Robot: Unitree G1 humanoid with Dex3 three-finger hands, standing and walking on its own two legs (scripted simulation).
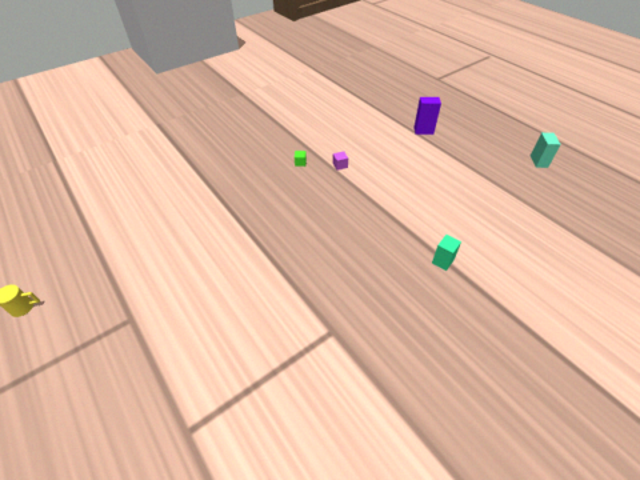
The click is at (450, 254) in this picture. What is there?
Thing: carton on end
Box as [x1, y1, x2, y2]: [432, 234, 460, 270]
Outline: 446,234 438,244 432,263 445,270 453,260 460,241
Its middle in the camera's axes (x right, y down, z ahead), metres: +0.49 +0.05 +1.54
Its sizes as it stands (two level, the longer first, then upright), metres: 0.070 0.064 0.112
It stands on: the floor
